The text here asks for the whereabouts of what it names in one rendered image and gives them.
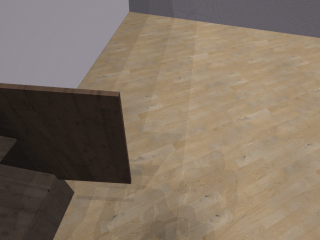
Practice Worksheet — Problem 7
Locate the cupboard door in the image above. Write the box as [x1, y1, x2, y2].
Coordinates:
[0, 83, 132, 184]

